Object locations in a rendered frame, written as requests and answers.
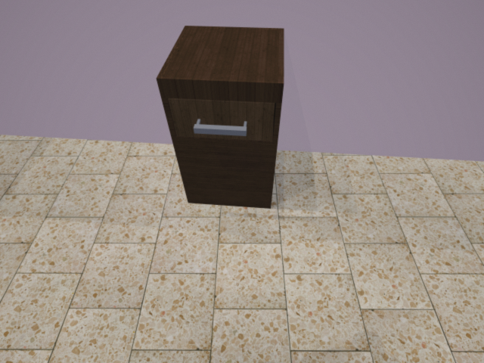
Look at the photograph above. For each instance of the cabinet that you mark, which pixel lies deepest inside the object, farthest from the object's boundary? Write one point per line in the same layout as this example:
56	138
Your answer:
226	64

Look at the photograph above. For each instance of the handle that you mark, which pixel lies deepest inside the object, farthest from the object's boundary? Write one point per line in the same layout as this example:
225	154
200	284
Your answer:
220	130

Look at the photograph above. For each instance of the drawer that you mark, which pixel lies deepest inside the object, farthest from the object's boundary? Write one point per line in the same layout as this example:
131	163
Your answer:
259	117

